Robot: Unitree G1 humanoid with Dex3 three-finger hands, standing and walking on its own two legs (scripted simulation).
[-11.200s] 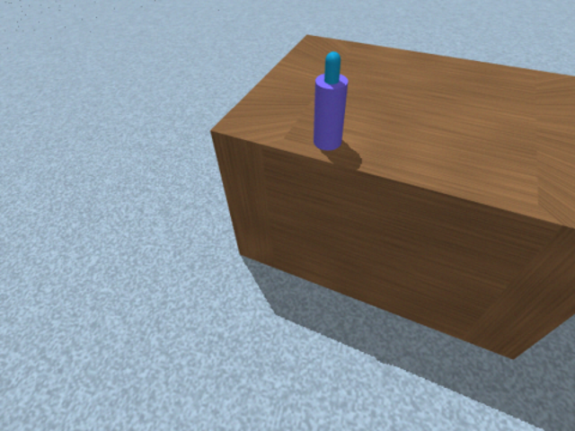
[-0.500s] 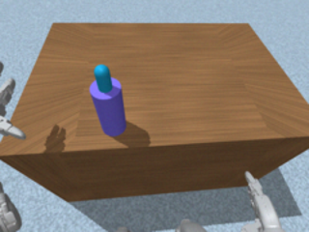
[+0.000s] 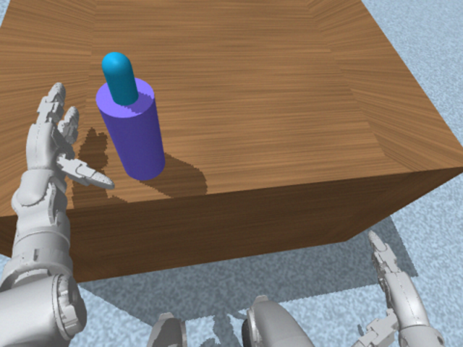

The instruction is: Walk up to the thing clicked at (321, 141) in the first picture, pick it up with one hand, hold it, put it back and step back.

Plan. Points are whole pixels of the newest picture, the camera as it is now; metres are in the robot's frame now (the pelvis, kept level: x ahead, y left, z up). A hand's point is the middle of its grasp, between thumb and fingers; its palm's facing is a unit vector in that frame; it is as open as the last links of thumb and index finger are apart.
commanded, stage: close in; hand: left
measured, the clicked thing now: (133, 122) +0.47 +0.13 +0.08
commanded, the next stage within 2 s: rest palm in 0.34 s
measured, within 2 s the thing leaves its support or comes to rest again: leaves its support in 1.68 s
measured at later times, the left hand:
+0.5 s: hand (122, 141) +0.47 +0.15 +0.04, palm faces +0.03 -1.00 +0.03, open 17.4 cm
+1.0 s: hand (134, 141) +0.47 +0.13 +0.03, palm faces +0.04 -1.00 +0.00, open 14.1 cm
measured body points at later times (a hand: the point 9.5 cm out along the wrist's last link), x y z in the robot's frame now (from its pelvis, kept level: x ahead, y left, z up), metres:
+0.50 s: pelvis +0.00 +0.00 -0.01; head +0.11 +0.02 +0.43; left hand +0.46 +0.20 +0.04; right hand +0.17 -0.26 -0.01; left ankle +0.01 +0.12 -0.66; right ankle +0.03 -0.15 -0.66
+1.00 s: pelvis +0.00 -0.01 -0.01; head +0.11 +0.01 +0.43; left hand +0.46 +0.18 +0.04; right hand +0.16 -0.27 -0.01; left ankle +0.01 +0.12 -0.66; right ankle +0.03 -0.15 -0.66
